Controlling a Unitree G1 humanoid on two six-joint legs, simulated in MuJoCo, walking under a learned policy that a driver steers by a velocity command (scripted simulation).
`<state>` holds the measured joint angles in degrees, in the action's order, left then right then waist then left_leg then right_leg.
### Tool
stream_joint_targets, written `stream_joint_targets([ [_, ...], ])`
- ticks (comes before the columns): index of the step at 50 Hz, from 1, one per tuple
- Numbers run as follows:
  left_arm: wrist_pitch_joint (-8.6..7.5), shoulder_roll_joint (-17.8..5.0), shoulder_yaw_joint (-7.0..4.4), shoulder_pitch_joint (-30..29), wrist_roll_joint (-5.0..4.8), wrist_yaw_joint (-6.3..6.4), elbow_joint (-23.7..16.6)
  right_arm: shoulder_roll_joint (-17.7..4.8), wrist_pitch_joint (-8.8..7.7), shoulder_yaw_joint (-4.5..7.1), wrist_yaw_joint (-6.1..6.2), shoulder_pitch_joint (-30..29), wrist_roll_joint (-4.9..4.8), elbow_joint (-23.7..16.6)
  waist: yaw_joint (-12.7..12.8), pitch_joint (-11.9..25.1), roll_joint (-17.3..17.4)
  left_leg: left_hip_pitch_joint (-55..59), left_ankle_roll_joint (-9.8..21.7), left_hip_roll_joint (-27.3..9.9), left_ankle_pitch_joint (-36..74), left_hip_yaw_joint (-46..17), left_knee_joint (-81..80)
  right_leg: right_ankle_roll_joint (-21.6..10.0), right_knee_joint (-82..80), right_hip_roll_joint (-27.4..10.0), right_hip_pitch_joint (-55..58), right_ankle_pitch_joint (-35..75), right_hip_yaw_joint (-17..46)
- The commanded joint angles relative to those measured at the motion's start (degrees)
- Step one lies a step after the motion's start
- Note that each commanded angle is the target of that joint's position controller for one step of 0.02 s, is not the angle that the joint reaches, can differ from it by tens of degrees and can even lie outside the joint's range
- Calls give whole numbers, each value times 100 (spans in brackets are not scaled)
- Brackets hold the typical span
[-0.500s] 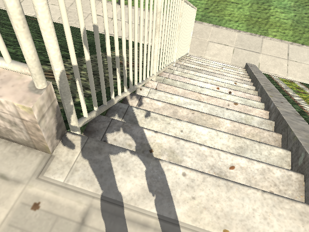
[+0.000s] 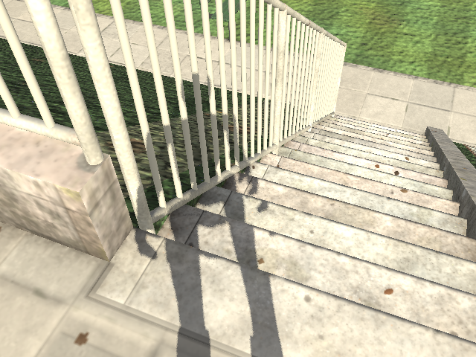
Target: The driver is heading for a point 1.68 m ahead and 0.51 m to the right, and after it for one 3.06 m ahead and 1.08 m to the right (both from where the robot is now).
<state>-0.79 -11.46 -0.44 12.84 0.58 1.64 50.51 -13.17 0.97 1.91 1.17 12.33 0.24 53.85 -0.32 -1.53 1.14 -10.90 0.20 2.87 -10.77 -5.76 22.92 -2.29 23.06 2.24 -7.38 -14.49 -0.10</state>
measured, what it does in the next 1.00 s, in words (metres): walks ahead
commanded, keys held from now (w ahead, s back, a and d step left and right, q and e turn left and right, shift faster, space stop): no key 0.50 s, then w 0.50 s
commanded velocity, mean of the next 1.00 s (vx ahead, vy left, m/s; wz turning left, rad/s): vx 0.15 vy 0.00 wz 0.01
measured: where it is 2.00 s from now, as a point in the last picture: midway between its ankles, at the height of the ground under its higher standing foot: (250, 312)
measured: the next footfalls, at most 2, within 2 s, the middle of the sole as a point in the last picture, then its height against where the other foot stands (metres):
right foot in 1.26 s outside the picture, level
left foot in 1.80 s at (216, 290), level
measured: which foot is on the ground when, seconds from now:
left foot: down 0.00-1.00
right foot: down 0.00-0.80, up 0.82-1.00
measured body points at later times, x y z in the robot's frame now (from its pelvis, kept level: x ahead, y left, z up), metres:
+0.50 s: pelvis +0.00 +0.00 +0.00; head +0.00 +0.00 +0.45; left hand +0.02 +0.25 -0.15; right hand +0.01 -0.24 -0.16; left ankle +0.02 +0.12 -0.74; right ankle -0.02 -0.09 -0.74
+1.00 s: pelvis +0.13 +0.05 +0.00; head +0.14 +0.07 +0.45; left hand +0.20 +0.30 -0.15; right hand +0.05 -0.18 -0.14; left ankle +0.05 +0.12 -0.74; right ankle +0.14 -0.08 -0.67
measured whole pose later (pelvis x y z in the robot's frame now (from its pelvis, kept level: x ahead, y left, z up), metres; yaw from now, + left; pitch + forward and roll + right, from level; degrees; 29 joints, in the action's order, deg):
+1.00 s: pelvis +0.13 +0.05 +0.00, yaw +0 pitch +1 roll +0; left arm -2.4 -13.3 -2.7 12.5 2.3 -2.1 57.5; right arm -9.6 -5.2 1.2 0.7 26.2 0.9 63.6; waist -0.9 -0.1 -2.1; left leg -1.2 4.6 3.8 -14.5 1.9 15.1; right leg -3.5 59.0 -2.9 -29.9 -14.1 -2.0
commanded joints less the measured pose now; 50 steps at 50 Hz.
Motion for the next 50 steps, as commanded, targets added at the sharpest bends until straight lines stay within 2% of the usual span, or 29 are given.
stream_joint_targets([
  [1,5,-747,-175,161,4,20,-73,-479,-43,77,44,198,-8,52,-5,45,-227,224,110,-481,998,-409,-269,-141,-513,-788,-59,1147,704],
  [4,24,-740,-177,157,13,5,56,-514,-52,69,71,140,8,246,31,-17,-64,240,140,-520,993,-446,-358,-153,-537,-768,-87,905,691],
  [14,38,-662,-119,232,16,8,555,-469,-69,-4,94,157,8,769,30,-101,-102,222,197,-589,748,-485,-497,-131,-607,-707,-132,508,660],
  [25,39,-529,-32,478,15,29,954,-325,-68,-96,109,294,8,1113,27,-190,-117,148,208,-591,583,-448,-505,-122,-611,-679,-236,357,656],
  [26,41,-517,-27,546,27,24,993,-283,-62,-112,109,352,13,1141,36,-73,-139,170,221,-532,128,-412,-514,-130,-682,-644,-211,-168,662],
  [28,92,-748,-128,638,44,9,1007,-361,-32,-73,101,334,41,1081,88,-227,-353,-261,340,-223,-1303,-188,-96,-297,-733,-587,-343,-1854,833],
  [29,124,-807,-164,732,46,-4,1004,-368,-21,-56,76,250,82,1007,161,-421,-504,-696,400,-79,-1922,-73,219,-465,-878,-724,-419,-2672,1136],
  [30,140,-842,-194,952,40,-7,1049,-290,-37,-64,40,97,117,897,263,-630,-694,-1148,407,23,-2025,112,647,-673,-1148,-1013,-379,-3241,1586],
  [31,141,-925,-245,1118,46,6,1116,-107,-82,-101,-2,-22,156,792,313,-766,-967,-1393,368,71,-1608,473,1217,-918,-1477,-1463,-304,-3536,2141],
  [32,117,-922,-276,1147,55,14,1138,-72,-142,-112,-36,-118,196,688,307,-916,-964,-1552,341,-148,-1223,607,1692,-1103,-1705,-1829,-403,-3405,2471],
  [33,76,-899,-290,1113,81,0,1118,-133,-201,-89,-64,-168,188,614,275,-919,-818,-1665,331,-286,-1225,601,1958,-1173,-1785,-1943,-400,-3090,2545],
  [35,-23,-925,-330,977,102,-37,1061,-181,-312,-53,-133,-97,166,537,158,-814,-660,-1699,343,-407,-1369,634,1942,-1119,-1663,-1839,-235,-2465,2195],
  [37,-81,-919,-355,802,56,-66,1022,-106,-394,-38,-165,95,108,509,-16,-784,-756,-886,391,-312,-1170,858,1210,-953,-1398,-1531,-685,-2136,1633],
  [38,-83,-895,-360,634,19,-78,975,-19,-426,-31,-159,492,71,635,-224,-759,-694,-33,416,-156,-750,1044,619,-852,-1127,-1301,-1179,-2069,1308],
  [39,-93,-835,-355,569,34,-85,928,-27,-443,8,-133,1032,51,848,-401,-685,-515,845,412,42,-639,1090,239,-774,-665,-1058,-1677,-2004,1072],
  [40,-142,-630,-296,470,72,-97,830,-244,-485,80,-83,1601,89,990,-608,-562,51,1639,473,-419,-1068,319,-248,-621,294,-737,-2282,-1704,640],
  [41,-213,-110,-149,396,29,-163,605,-830,-521,212,-31,2328,123,1056,-783,-187,1530,2259,878,-1891,-2892,-2159,-1419,-327,2302,-5,-3133,-1525,-298],
  [42,-217,-512,-251,208,193,-197,469,-993,-462,254,-37,2527,93,1208,-693,-440,1330,1819,1289,-2452,-3430,-3285,-1717,-377,3442,24,-3657,-1866,-155],
  [43,-226,-619,-281,29,219,-250,435,-731,-462,187,-50,1888,122,986,-366,-821,506,1368,1298,-2314,-3287,-2873,-1627,-426,3959,-349,-3785,-1320,128],
  [44,-268,-466,-243,44,166,-311,480,-604,-516,151,-77,1447,106,802,-179,-861,231,1075,1197,-2062,-2630,-2313,-1656,-401,3988,-524,-3660,-757,204],
  [45,-302,-408,-236,105,138,-355,526,-524,-569,122,-74,1228,87,705,-42,-753,167,1018,1088,-1821,-1883,-1808,-1736,-332,3877,-643,-3458,-340,188],
  [46,-289,-467,-262,126,171,-382,557,-390,-626,74,-51,1207,70,686,13,-639,168,1068,1019,-1658,-1145,-1407,-1749,-240,3776,-696,-3348,-88,108],
  [48,-222,-453,-272,33,181,-406,525,-280,-703,28,-23,1497,54,799,16,-441,238,1309,992,-1464,279,-822,-1648,-101,3734,-662,-3362,174,-89],
  [50,-155,-386,-260,-273,164,-396,389,-230,-725,-6,-13,1838,38,924,-24,-420,292,1488,1006,-1377,1553,-425,-1490,7,3615,-627,-3589,301,-255],
])
Velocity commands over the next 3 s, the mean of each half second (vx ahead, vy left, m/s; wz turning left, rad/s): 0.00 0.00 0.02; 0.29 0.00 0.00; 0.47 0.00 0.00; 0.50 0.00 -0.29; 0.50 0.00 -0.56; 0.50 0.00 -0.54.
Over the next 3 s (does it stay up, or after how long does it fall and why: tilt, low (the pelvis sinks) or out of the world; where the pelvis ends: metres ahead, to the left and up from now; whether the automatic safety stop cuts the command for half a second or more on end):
stays up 1.10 -0.18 -0.34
